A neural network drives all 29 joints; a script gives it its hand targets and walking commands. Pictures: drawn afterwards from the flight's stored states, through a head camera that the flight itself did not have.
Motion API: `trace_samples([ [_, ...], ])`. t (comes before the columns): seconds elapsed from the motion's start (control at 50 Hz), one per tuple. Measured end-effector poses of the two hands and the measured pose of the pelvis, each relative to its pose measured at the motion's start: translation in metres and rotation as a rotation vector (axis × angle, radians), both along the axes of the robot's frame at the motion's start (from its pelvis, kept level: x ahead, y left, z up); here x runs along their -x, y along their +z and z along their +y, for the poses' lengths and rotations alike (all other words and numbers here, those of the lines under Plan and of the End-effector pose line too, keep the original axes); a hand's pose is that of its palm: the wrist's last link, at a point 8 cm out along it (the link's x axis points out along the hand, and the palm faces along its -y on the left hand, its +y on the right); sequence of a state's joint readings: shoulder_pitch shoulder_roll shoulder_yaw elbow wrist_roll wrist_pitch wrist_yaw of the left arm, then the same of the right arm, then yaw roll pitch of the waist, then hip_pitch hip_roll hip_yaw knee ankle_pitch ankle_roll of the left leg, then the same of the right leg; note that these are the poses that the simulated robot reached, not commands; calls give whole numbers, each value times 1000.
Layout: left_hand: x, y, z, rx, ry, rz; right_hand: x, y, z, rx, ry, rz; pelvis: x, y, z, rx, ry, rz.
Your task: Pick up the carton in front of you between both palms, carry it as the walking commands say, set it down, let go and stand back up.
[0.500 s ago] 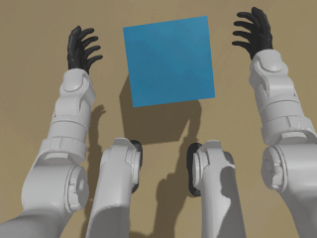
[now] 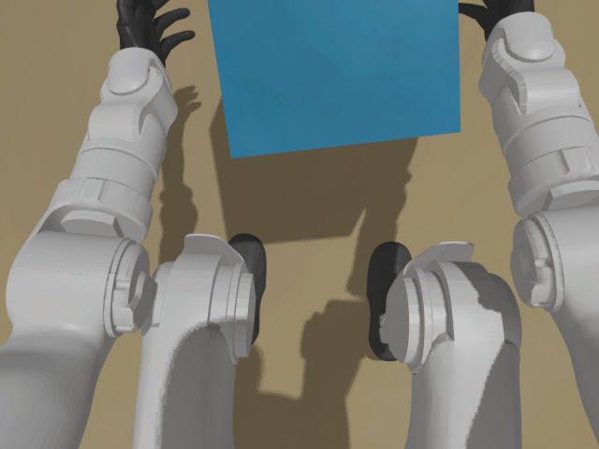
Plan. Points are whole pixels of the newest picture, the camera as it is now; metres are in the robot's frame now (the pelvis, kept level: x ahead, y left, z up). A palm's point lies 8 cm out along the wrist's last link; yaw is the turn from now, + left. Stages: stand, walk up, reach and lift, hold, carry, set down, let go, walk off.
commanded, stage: reach and lift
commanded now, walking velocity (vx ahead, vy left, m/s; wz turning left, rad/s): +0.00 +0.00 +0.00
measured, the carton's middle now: (329, 59) +0.51 -0.02 -0.25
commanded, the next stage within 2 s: none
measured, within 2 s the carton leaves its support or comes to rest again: leaves its support in 0.64 s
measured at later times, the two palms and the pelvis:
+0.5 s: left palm (174, 40) +0.52 +0.14 -0.17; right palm (480, 14) +0.53 -0.16 -0.18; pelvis +0.00 +0.00 +0.00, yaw +0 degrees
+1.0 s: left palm (112, 24) +0.49 +0.13 -0.03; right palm out of the picture +0.50 -0.17 -0.04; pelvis +0.00 +0.00 +0.04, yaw -2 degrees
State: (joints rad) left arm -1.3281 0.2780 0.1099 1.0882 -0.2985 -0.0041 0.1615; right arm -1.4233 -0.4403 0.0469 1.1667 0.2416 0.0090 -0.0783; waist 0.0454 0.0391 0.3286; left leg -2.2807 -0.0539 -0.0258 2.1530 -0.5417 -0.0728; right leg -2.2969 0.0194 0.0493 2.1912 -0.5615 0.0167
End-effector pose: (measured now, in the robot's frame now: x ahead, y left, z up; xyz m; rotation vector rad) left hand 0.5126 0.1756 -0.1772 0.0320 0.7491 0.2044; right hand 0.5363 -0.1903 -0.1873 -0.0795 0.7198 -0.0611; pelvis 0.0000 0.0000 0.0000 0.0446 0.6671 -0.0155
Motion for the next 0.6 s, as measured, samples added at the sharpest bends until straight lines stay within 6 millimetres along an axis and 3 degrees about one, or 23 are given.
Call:
trace_samples([
  [0.28,4,6,-11,12,-22,-1,5,8,10,-6,9,9,-1,4,2,4,3,32],
  [0.4,-4,8,-33,33,-54,-11,3,10,28,-20,28,1,3,5,3,7,4,17],
  [0.6,-8,11,-37,38,-2,11,-2,13,30,3,33,50,3,0,1,4,-2,-5],
])
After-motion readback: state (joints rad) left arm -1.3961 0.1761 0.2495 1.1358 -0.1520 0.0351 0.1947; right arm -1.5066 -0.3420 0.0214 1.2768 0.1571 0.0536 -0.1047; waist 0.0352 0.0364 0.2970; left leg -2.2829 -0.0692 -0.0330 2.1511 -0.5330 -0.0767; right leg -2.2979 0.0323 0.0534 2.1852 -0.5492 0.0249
